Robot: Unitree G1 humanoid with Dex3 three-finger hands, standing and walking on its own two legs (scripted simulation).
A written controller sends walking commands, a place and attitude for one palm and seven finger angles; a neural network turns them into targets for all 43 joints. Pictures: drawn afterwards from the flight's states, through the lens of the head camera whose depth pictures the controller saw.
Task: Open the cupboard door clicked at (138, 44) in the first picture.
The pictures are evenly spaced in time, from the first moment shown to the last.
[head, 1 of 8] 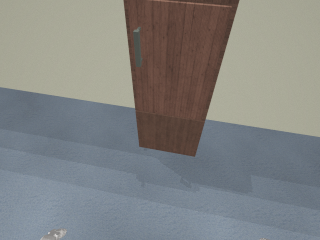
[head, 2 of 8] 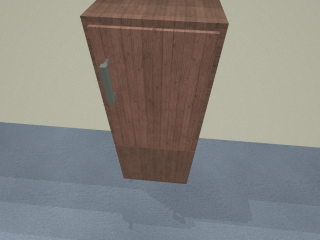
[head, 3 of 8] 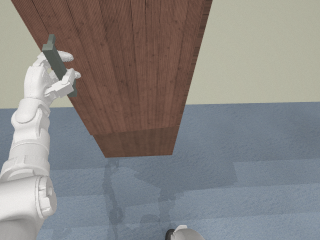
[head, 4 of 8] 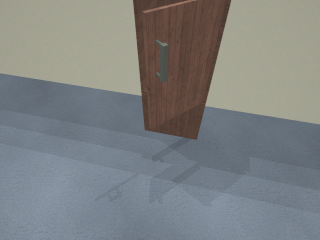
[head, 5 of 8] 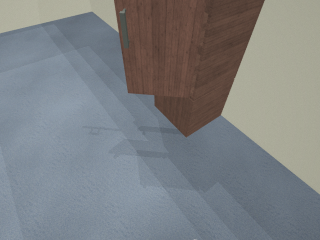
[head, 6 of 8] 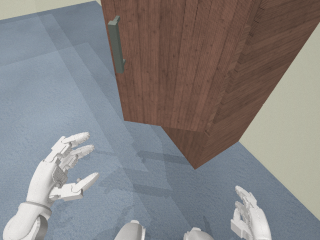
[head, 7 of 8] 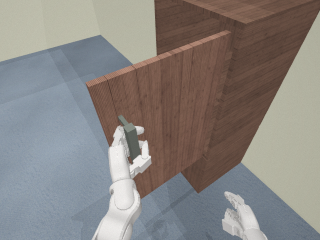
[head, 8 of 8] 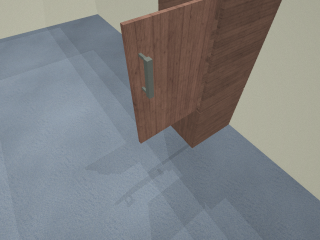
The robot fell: no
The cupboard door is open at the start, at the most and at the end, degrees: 0 93 92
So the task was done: yes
